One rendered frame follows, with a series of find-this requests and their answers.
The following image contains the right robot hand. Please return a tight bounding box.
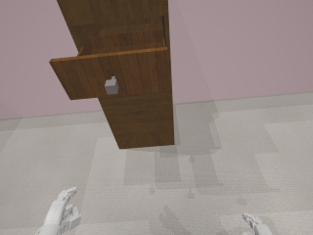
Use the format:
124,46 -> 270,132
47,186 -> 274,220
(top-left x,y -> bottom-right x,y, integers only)
242,212 -> 273,235

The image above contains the drawer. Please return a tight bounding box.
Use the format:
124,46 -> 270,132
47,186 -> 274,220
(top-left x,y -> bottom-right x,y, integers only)
49,29 -> 170,100

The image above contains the cabinet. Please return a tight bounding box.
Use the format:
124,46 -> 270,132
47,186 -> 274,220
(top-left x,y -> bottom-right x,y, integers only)
57,0 -> 175,150

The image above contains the left robot hand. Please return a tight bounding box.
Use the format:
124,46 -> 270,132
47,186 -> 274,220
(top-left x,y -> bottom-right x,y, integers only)
42,187 -> 81,234

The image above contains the left robot forearm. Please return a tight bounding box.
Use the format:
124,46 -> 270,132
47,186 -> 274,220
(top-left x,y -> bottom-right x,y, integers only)
35,223 -> 62,235

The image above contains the handle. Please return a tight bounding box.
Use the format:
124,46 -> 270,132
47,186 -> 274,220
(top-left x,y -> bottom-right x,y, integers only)
105,76 -> 119,95

